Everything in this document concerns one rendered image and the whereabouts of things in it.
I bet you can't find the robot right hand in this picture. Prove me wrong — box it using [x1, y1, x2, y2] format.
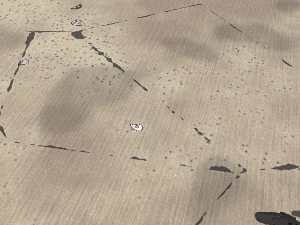
[255, 212, 300, 225]

